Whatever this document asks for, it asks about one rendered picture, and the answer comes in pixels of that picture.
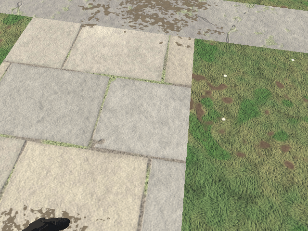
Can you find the robot left hand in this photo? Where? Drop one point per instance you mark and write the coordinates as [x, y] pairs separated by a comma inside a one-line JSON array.
[[48, 224]]

